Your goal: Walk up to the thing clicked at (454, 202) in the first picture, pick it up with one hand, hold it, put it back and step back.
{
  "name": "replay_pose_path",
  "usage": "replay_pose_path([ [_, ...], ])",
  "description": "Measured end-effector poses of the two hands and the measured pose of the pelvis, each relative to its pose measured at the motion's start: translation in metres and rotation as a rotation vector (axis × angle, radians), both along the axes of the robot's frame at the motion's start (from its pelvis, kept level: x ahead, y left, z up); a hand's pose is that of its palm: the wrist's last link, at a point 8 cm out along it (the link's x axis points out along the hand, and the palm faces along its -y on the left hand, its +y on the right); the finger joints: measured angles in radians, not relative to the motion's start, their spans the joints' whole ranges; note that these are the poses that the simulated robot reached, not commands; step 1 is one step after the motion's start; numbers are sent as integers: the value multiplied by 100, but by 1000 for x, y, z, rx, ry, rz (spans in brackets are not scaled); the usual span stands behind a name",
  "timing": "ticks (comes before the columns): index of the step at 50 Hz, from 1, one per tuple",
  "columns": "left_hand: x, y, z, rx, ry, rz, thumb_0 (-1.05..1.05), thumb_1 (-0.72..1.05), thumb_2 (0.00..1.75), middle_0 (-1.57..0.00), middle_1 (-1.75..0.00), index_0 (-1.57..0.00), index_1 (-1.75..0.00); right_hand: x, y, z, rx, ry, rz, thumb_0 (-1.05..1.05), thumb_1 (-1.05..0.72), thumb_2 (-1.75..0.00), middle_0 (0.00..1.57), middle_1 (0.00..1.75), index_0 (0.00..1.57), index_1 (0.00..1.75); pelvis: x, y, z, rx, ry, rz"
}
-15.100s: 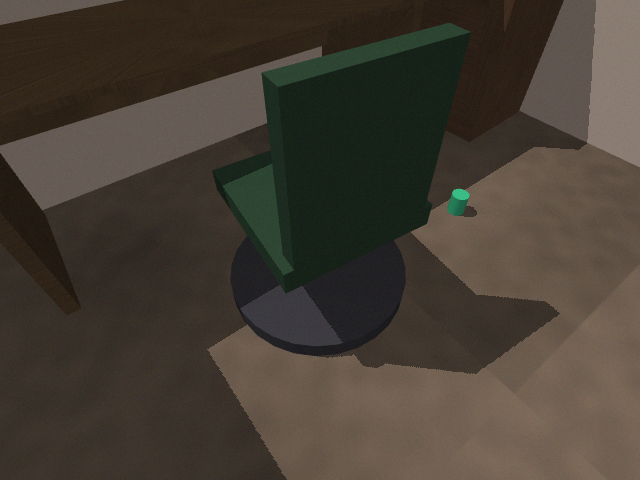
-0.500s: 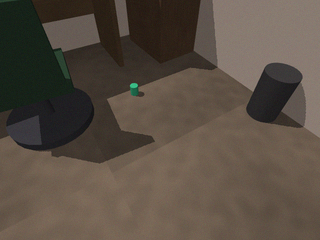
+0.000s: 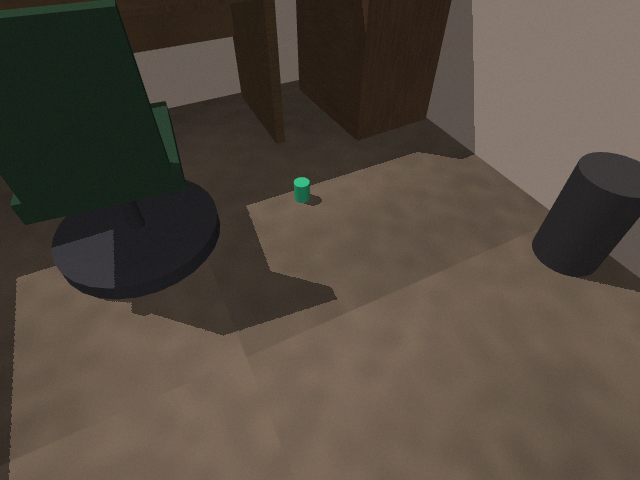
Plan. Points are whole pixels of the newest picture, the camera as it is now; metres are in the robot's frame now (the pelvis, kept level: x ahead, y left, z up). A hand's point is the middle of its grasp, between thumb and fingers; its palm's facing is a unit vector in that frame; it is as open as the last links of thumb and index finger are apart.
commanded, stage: walk up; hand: left
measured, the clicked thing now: (301, 190) +1.48 +0.18 -0.73
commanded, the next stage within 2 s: none
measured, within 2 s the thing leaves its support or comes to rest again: neither
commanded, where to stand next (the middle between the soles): +1.11 -0.03 m, yaw +0 degrees
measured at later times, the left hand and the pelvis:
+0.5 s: hand (142, 393) +0.28 +0.31 -0.14, palm faces -0.07 -0.94 -0.35, open 7.4 cm; pelvis +0.21 +0.03 +0.00, yaw +0 degrees
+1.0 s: hand (213, 291) +0.48 +0.25 -0.15, palm faces +0.00 -0.93 -0.36, open 7.4 cm; pelvis +0.46 -0.03 -0.01, yaw +1 degrees
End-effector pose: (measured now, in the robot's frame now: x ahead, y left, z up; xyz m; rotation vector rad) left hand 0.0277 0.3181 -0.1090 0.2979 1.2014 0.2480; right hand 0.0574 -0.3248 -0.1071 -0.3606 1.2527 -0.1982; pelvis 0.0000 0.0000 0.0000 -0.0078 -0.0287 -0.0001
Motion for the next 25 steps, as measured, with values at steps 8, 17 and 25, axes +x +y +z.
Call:
replay_pose_path([
  [8,22,64,-30,28,133,34,0,90,90,-21,-30,-20,-30,98,27,4,-62,-152,44,1,-91,-90,21,30,21,30,62,39,-26,15,-33,12],
  [17,148,55,-7,-31,-7,-61,0,90,90,-20,-30,-20,-30,125,54,16,-8,-137,-17,1,-91,-90,21,30,21,30,132,47,-2,25,-45,8],
  [25,243,35,10,-8,-14,-109,0,90,90,-21,-30,-20,-30,179,37,-2,35,-101,-36,1,-90,-90,21,30,21,30,211,29,-3,48,-26,-6],
])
